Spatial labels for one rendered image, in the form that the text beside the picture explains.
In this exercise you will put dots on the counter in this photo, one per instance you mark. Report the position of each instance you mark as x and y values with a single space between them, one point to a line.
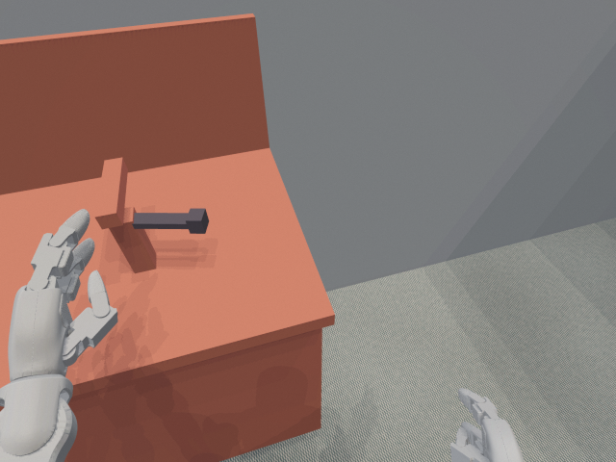
217 349

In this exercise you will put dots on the left robot forearm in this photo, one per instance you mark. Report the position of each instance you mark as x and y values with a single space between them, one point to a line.
36 424

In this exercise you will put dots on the robot right hand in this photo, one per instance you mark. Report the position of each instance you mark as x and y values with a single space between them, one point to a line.
495 442

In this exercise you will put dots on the robot left hand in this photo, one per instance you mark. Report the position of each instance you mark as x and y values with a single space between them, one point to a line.
41 318

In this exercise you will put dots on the tap lever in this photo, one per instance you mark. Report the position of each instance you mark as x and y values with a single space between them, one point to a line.
196 220

